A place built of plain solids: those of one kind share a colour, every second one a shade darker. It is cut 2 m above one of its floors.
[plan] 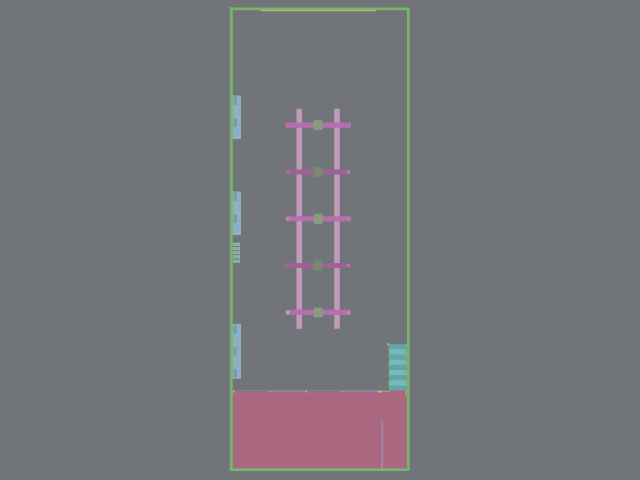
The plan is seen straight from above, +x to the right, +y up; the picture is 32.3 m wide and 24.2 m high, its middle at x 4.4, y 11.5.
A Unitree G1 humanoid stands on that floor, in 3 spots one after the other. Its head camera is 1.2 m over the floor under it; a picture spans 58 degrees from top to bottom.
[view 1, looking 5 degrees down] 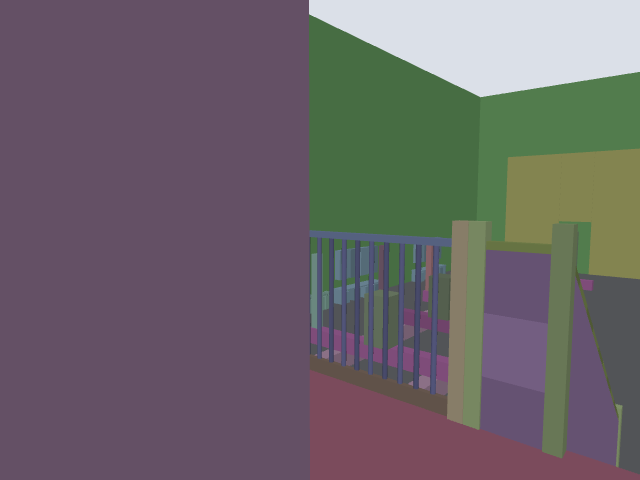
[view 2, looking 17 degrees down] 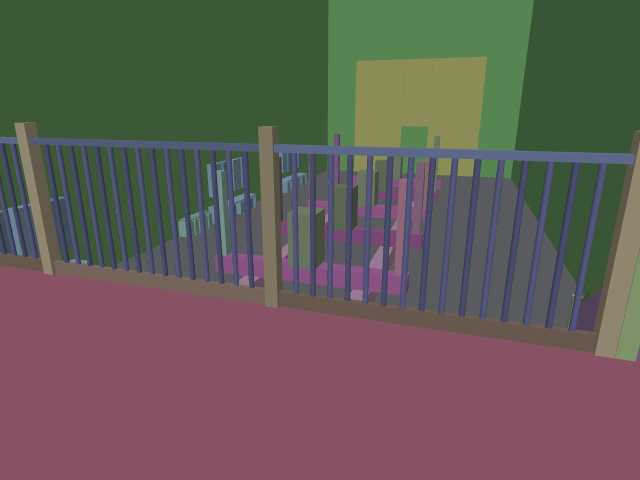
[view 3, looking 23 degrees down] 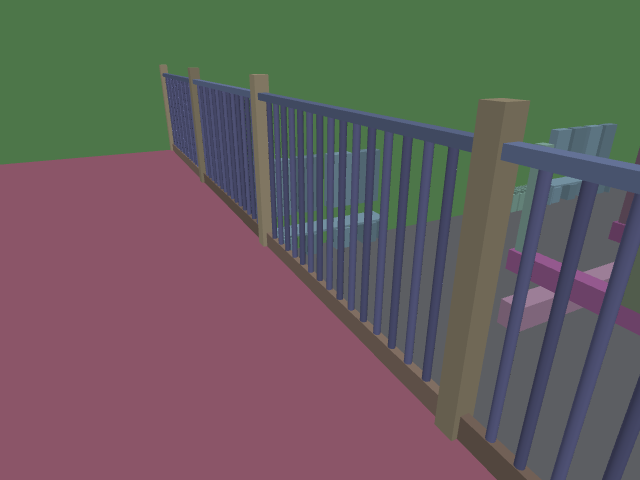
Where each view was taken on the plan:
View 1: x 8.29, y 1.61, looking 131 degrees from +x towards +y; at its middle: guard_bal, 2.98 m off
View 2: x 6.58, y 1.55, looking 108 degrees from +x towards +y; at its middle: keelblock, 6.91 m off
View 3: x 6.33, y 2.93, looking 153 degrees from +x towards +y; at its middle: guard_bal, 2.21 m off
